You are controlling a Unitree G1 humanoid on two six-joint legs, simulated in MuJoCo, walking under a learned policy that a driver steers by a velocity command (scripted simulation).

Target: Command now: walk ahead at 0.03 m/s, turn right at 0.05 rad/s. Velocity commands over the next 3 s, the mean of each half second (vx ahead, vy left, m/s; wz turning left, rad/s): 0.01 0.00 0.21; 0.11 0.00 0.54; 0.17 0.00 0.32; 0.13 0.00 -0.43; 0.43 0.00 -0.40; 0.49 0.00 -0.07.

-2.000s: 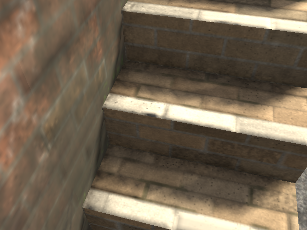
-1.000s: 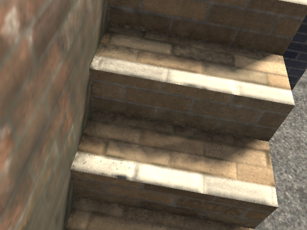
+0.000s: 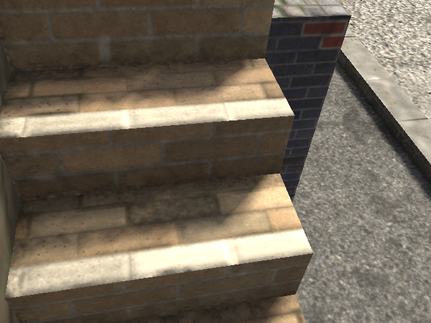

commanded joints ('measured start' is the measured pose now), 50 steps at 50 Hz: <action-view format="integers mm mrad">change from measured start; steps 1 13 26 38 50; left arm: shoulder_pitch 50 56 187 151 151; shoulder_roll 21 217 -17 197 352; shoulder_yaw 11 19 -45 35 56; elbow -19 80 15 -55 -25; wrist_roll -7 19 -17 49 -29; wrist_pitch -33 -96 -51 -141 -175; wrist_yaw -1 64 77 91 118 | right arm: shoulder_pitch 106 -70 19 -170 -20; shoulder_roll -162 -21 -100 -130 -142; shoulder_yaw -54 -21 -81 -94 -72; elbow -19 11 11 -148 -261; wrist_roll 5 46 -50 -1 29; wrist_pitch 12 -12 81 65 82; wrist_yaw -7 -5 -63 55 9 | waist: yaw -28 -61 -30 15 -163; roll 219 -120 -95 -14 -206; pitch -15 -4 59 18 -58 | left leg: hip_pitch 381 -57 216 -615 159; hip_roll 24 -167 -149 -119 -256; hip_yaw -173 115 -239 52 221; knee -149 300 64 1200 260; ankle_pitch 504 -185 298 118 -469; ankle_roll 142 108 158 3 147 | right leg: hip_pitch -163 98 -199 353 15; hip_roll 8 -270 29 -323 -306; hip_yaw -86 -96 -78 -19 -175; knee -472 -110 -511 -91 -49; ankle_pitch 227 1772 231 988 2001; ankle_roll -20 -7 44 45 -57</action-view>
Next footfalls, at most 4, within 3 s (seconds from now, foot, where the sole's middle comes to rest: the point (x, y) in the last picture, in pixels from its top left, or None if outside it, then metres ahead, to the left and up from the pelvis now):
0.12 right None -0.11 -0.15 -0.89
0.28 left None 0.03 0.05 -0.69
1.02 left None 0.07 0.06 -0.69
1.48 right None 0.34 -0.08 -0.50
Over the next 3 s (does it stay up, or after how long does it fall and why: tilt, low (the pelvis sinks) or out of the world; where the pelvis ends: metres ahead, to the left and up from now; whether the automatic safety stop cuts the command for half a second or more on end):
stays up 0.19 0.07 0.22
